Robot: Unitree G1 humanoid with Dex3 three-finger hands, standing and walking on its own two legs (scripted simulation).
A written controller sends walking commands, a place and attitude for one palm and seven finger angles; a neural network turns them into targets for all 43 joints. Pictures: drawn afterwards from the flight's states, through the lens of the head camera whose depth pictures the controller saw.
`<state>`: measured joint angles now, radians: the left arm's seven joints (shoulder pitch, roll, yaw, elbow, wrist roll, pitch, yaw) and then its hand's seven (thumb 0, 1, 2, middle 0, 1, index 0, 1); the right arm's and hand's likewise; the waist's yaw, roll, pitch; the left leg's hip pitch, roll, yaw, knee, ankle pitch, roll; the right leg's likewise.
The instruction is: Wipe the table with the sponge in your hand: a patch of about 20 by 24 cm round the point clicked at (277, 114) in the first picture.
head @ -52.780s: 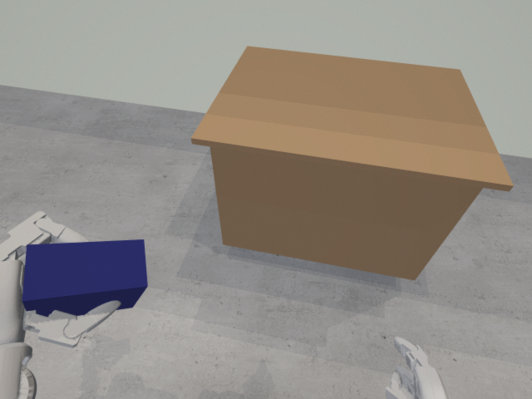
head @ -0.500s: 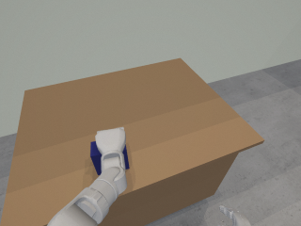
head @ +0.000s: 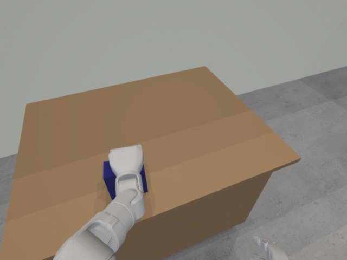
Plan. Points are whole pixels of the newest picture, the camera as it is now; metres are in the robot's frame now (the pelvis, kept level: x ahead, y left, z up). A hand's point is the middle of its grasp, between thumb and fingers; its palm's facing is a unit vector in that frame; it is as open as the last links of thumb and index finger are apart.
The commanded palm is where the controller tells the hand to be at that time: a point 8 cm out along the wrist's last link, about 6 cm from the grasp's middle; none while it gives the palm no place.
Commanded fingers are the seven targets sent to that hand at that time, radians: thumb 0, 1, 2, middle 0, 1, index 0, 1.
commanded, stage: slide back across to the middle lane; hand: left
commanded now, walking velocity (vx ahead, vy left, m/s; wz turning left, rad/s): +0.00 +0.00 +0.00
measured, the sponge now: (127, 181) +0.34 +0.17 -0.04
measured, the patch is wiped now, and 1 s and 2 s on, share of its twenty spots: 1.00 1.00 1.00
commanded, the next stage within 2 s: wipe forward along the middle lane in 0.60 s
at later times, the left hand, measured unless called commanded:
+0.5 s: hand (116, 178) +0.32 +0.18 +0.00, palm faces -0.06 -0.10 -0.99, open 9.7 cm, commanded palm +0.28 +0.19 +0.05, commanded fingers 0.00 0.10 1.30 -1.20 -1.60 -1.20 -1.60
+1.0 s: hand (105, 180) +0.32 +0.21 +0.00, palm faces -0.10 -0.05 -0.99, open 9.7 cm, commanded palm +0.30 +0.22 +0.03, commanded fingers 0.00 0.10 1.30 -1.20 -1.60 -1.20 -1.60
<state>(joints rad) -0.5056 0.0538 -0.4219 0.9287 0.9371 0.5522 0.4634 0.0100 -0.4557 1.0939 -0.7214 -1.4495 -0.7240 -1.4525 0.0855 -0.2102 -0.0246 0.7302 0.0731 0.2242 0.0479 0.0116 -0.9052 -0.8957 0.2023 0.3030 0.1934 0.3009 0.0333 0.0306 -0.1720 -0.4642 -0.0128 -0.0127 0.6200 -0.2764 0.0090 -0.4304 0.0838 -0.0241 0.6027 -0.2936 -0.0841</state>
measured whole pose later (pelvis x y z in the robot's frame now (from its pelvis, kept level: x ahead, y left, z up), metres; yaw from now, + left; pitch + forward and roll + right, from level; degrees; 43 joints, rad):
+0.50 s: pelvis +0.02 +0.00 +0.01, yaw -2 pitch +3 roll +1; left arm -0.20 0.16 -0.34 0.54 0.98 0.54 0.33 0.01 -0.47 1.09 -0.74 -1.43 -0.74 -1.43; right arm 0.04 -0.24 0.00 0.67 0.09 0.22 0.02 0.01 -0.90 -0.90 0.20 0.30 0.19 0.30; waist 0.05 0.03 -0.14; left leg -0.32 -0.01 0.01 0.53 -0.27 0.01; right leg -0.30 0.09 0.01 0.53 -0.29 -0.09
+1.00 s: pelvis -0.01 -0.01 +0.00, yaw +0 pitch +5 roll +1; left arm -0.31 0.21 -0.24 0.67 1.02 0.41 0.30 -0.01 -0.51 1.11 -0.79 -1.37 -0.79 -1.37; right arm 0.09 -0.24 0.00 0.70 0.07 0.16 -0.04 0.01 -0.90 -0.90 0.20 0.30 0.20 0.30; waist 0.04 0.05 -0.13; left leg -0.42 -0.01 -0.01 0.59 -0.26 0.01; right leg -0.39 0.09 -0.02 0.59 -0.28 -0.09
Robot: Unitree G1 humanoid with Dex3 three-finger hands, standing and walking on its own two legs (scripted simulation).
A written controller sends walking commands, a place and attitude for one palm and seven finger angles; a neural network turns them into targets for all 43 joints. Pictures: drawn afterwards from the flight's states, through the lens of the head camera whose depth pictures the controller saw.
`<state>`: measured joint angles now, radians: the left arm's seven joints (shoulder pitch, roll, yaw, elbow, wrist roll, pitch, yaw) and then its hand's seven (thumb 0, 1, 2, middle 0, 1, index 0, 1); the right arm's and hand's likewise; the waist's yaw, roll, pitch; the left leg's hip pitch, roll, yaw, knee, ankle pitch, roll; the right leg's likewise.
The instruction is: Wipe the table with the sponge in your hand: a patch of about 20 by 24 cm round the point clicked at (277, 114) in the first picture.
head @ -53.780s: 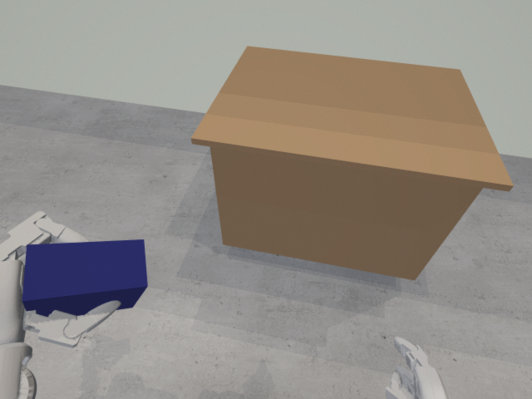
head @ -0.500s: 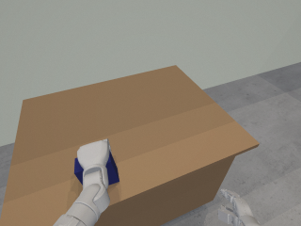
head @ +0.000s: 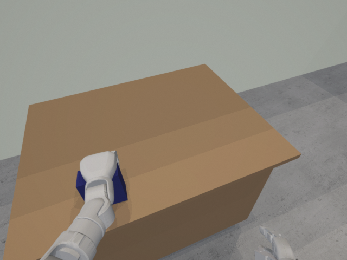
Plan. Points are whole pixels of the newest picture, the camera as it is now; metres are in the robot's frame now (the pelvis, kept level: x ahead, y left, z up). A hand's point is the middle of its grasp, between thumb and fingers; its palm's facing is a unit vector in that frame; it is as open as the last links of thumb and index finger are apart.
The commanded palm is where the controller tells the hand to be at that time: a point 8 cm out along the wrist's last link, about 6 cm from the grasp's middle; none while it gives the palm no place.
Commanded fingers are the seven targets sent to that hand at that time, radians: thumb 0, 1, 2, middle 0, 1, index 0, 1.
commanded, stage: wipe forward along the middle lane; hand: left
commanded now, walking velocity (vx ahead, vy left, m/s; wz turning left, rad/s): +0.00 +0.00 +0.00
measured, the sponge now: (105, 189) +0.31 +0.23 -0.04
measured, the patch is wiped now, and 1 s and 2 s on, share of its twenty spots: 1.00 1.00 1.00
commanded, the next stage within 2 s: slide back across to the first lane in 1.32 s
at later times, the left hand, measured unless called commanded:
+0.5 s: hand (102, 162) +0.37 +0.25 -0.01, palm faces -0.13 +0.00 -0.99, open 9.7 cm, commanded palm +0.36 +0.25 +0.02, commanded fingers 0.00 0.10 1.30 -1.20 -1.60 -1.20 -1.60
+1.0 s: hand (97, 150) +0.42 +0.28 -0.01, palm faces -0.12 +0.02 -0.99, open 9.7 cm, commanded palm +0.41 +0.27 +0.02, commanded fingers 0.00 0.10 1.30 -1.20 -1.60 -1.20 -1.60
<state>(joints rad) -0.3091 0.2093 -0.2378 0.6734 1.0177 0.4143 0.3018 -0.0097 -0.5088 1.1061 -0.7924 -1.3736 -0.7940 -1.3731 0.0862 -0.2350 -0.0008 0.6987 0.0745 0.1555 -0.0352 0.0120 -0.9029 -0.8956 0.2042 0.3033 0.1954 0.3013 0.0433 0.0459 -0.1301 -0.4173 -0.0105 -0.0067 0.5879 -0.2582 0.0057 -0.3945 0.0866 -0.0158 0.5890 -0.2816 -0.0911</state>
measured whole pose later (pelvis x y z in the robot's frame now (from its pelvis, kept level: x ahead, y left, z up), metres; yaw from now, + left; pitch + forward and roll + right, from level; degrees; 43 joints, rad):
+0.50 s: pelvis -0.02 -0.01 -0.02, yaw -2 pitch +12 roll +0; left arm -0.60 0.36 -0.08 1.05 0.99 0.28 0.35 0.00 -0.54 1.13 -0.81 -1.36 -0.82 -1.36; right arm 0.23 -0.27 -0.02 0.74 0.08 0.10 -0.03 0.01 -0.90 -0.90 0.20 0.30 0.20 0.30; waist -0.03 0.06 -0.16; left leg -0.65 0.00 -0.03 0.74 -0.30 0.02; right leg -0.62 0.13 -0.02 0.70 -0.28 -0.11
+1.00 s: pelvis -0.02 +0.00 -0.03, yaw -2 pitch +16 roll -2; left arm -0.76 0.44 -0.05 1.18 1.02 0.26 0.34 0.01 -0.56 1.15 -0.82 -1.35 -0.83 -1.36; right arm 0.25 -0.26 0.00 0.72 0.07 0.06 -0.02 0.01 -0.90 -0.90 0.21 0.30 0.20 0.30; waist -0.07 0.05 -0.18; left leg -0.77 0.00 -0.05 0.81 -0.32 0.01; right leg -0.73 0.13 -0.03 0.74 -0.30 -0.09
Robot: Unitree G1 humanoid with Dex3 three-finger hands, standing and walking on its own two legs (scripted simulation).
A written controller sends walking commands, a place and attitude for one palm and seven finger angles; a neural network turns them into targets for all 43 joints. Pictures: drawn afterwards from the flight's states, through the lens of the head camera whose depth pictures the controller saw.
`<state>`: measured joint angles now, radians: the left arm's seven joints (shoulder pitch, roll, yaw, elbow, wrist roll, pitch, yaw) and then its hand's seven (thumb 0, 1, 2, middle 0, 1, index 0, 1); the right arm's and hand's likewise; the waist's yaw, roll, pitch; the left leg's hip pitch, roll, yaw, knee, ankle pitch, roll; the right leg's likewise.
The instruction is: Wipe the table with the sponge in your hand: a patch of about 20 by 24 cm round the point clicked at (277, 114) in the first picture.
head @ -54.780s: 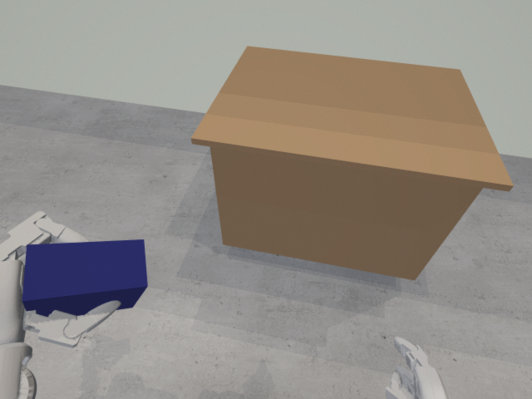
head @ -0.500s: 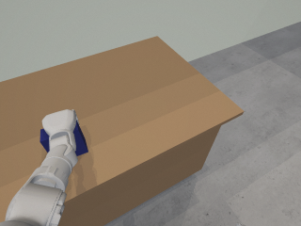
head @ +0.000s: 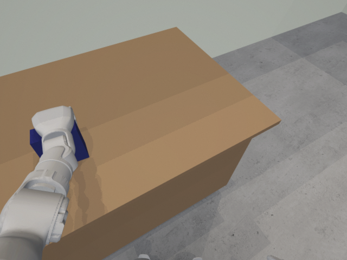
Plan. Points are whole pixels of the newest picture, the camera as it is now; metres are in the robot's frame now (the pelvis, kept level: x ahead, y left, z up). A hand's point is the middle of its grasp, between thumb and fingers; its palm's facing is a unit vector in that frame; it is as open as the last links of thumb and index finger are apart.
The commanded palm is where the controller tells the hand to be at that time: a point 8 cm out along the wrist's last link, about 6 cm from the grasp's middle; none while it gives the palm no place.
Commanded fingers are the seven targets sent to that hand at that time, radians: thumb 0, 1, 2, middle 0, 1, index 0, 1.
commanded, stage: wipe forward along the middle lane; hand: left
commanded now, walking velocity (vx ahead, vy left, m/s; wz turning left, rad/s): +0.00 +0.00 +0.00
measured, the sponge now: (64, 148) +0.41 +0.30 -0.02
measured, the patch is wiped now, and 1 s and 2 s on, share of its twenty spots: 1.00 1.00 1.00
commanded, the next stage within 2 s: slide back across to the first lane in 0.32 s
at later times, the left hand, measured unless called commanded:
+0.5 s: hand (55, 120) +0.47 +0.32 +0.02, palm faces -0.15 +0.00 -0.99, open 9.7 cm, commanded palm +0.46 +0.31 +0.06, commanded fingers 0.00 0.10 1.30 -1.20 -1.60 -1.20 -1.60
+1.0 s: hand (39, 123) +0.46 +0.36 +0.02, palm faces -0.10 -0.04 -0.99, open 9.7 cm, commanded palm +0.43 +0.36 +0.07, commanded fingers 0.00 0.10 1.30 -1.20 -1.60 -1.20 -1.60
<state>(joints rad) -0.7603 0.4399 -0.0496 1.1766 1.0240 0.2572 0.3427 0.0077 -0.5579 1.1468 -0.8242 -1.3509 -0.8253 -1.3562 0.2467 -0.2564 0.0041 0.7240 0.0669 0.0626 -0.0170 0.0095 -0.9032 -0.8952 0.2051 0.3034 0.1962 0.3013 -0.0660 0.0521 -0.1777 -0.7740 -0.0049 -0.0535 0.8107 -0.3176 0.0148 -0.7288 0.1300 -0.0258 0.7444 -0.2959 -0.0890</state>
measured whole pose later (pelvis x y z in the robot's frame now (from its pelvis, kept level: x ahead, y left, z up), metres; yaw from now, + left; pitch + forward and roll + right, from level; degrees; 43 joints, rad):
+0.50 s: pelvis +0.01 +0.03 +0.00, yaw -1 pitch +20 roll -3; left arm -0.92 0.52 -0.03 1.29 1.06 0.26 0.31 0.01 -0.55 1.15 -0.82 -1.37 -0.82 -1.37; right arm 0.31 -0.25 0.01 0.73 0.05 0.05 0.00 0.01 -0.90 -0.90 0.21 0.30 0.20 0.30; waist -0.11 0.05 -0.18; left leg -0.86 -0.02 -0.04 0.85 -0.34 0.05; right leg -0.80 0.12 -0.01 0.75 -0.30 -0.05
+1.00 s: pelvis +0.04 +0.05 +0.01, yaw -1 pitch +16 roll -3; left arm -0.71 0.50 0.03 1.12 1.06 0.20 0.33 0.00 -0.52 1.14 -0.77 -1.42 -0.77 -1.43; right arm 0.27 -0.25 -0.01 0.71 0.05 0.11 0.03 0.01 -0.90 -0.90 0.21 0.30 0.20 0.30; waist -0.07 0.03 -0.18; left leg -0.68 -0.04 -0.02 0.74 -0.35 0.08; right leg -0.61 0.10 0.02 0.64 -0.31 -0.02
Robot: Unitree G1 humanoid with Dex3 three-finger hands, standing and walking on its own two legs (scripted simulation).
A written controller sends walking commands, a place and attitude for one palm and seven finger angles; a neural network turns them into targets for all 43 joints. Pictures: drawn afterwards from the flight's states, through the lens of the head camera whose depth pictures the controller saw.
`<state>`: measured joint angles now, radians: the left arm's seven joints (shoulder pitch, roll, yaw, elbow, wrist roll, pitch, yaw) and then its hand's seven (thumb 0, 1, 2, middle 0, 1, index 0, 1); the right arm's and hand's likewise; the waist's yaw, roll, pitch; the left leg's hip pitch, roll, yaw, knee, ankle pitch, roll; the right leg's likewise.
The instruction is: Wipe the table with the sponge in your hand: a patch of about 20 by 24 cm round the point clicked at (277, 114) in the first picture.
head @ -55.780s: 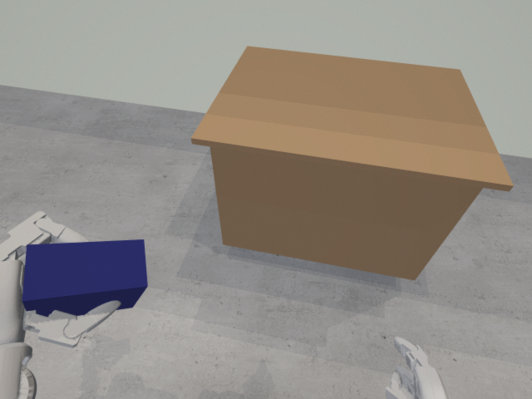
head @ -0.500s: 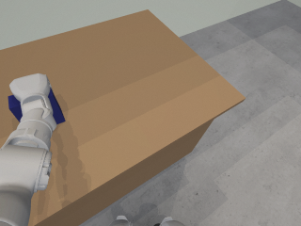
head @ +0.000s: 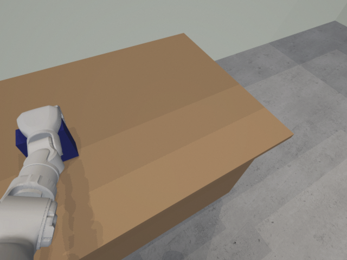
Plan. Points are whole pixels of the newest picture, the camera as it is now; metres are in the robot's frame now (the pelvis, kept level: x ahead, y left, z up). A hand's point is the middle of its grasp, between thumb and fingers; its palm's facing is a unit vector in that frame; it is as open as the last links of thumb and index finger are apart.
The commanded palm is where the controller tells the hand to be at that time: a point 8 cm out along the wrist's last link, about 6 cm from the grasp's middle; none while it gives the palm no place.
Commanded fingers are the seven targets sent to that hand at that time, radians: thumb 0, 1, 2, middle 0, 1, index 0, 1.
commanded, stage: slide back across to the first lane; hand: left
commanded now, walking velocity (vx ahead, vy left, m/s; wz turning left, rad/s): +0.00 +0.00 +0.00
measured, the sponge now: (52, 147) +0.40 +0.32 -0.03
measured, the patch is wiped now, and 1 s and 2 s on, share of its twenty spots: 1.00 1.00 1.00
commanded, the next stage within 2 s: wipe back along the first lane in 0.06 s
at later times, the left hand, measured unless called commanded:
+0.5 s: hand (39, 148) +0.38 +0.33 +0.01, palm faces -0.09 -0.01 -1.00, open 9.7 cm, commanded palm +0.34 +0.31 +0.04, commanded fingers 0.00 0.10 1.30 -1.20 -1.60 -1.20 -1.60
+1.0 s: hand (42, 166) +0.33 +0.31 +0.01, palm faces -0.04 -0.02 -1.00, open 9.7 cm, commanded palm +0.28 +0.28 +0.03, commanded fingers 0.00 0.10 1.30 -1.20 -1.60 -1.20 -1.60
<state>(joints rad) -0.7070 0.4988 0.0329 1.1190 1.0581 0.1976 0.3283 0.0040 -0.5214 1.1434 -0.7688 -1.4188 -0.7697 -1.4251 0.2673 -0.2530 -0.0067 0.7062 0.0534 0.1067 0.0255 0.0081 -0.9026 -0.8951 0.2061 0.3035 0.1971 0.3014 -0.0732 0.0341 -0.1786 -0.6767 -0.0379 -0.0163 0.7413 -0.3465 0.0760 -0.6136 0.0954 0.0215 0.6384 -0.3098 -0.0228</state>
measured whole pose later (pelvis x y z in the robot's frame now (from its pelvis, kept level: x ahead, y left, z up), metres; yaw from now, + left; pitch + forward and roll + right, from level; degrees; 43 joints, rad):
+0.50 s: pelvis +0.01 +0.00 +0.01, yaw +1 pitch +14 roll -3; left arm -0.52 0.49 -0.02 0.93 1.02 0.20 0.34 0.00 -0.47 1.11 -0.72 -1.45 -0.72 -1.46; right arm 0.24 -0.25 -0.02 0.71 0.06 0.15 0.02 0.01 -0.90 -0.90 0.21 0.30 0.20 0.30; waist -0.03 0.04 -0.17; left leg -0.60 -0.05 -0.03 0.70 -0.35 0.08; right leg -0.53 0.09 0.02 0.60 -0.31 -0.02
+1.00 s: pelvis +0.01 +0.00 +0.01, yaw +1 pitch +11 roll -3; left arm -0.29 0.39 -0.10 0.65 0.99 0.33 0.34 0.01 -0.44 1.10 -0.69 -1.47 -0.70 -1.48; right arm 0.18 -0.24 -0.01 0.67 0.07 0.17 0.02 0.01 -0.90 -0.90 0.20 0.30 0.20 0.30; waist 0.02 0.05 -0.18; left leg -0.52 -0.06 -0.03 0.68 -0.35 0.08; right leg -0.46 0.07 0.02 0.59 -0.32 -0.02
